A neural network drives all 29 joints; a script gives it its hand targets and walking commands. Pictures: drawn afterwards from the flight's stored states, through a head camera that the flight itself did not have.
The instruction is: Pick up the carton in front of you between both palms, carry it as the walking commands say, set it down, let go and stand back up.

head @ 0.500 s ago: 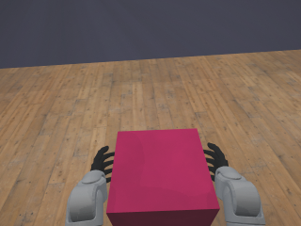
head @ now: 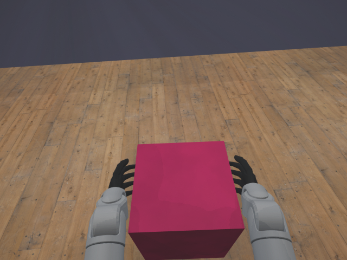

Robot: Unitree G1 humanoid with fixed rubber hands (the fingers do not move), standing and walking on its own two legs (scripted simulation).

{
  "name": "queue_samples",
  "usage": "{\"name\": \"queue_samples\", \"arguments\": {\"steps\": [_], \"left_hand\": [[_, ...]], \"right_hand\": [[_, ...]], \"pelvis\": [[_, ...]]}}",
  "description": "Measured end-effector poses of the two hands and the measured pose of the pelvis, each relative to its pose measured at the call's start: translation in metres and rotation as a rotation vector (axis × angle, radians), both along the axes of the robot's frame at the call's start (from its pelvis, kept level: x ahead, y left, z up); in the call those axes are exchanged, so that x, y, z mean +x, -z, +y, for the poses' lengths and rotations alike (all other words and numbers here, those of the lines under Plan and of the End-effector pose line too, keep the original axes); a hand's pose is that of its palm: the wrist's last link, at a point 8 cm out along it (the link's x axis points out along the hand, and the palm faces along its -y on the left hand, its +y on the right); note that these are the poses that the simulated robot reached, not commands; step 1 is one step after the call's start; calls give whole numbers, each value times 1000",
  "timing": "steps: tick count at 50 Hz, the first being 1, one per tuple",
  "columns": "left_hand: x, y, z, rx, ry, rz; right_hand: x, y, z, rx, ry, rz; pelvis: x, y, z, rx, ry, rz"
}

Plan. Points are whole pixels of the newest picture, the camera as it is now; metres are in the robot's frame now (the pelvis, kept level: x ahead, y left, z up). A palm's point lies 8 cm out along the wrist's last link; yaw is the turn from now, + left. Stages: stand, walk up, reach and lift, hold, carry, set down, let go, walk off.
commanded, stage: carry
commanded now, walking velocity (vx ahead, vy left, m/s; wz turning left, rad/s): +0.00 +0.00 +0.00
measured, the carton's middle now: (182, 203) +0.29 +0.00 -0.04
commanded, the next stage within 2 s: hold in 0.34 s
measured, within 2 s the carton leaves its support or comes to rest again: neither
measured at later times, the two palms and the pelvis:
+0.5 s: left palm (113, 196) +0.28 +0.15 +0.04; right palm (247, 190) +0.28 -0.14 +0.04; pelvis +0.00 +0.00 +0.01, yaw +2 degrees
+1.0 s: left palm (111, 202) +0.26 +0.16 +0.05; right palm (247, 189) +0.28 -0.14 +0.05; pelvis -0.04 -0.01 +0.00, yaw +2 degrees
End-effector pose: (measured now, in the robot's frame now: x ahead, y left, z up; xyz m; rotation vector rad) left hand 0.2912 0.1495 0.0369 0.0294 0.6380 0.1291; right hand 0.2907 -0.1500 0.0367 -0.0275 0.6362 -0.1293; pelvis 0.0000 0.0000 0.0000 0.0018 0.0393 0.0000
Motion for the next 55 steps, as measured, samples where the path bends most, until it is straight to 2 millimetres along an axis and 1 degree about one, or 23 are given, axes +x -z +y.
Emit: {"name": "queue_samples", "arguments": {"steps": [4,18,23,32,37,42,45,48,52,55], "left_hand": [[1,-4,1,-1,-2,1],[0,-2,2,-3,-2,22],[-10,-5,4,10,5,31],[-33,-8,14,4,-53,22],[-41,-11,13,2,-59,19],[-44,-13,9,-2,-54,19],[-42,-13,7,-18,-63,19],[-36,-11,7,-45,-80,14],[-21,-5,7,-56,-83,13],[-8,5,6,-52,-75,27]], "right_hand": [[1,-3,1,3,1,1],[1,-3,2,1,-2,22],[-8,-5,4,-13,-20,30],[-14,-10,14,-13,-76,22],[-20,-12,13,-8,-80,19],[-26,-13,9,-2,-70,19],[-24,-13,7,14,-59,20],[-17,-11,7,39,-44,17],[-3,-6,8,46,-37,17],[8,4,6,39,-33,30]], "pelvis": [[2,0,0,0,-1,1],[5,-1,1,-1,-2,-20],[2,-8,1,-2,-13,-103],[-12,-8,-4,5,-53,-172],[-21,-7,-6,5,-60,-196],[-29,-5,-9,6,-60,-212],[-35,-3,-10,6,-57,-218],[-39,0,-12,6,-49,-222],[-44,6,-13,1,-32,-218],[-46,11,-14,1,-29,-192]]}}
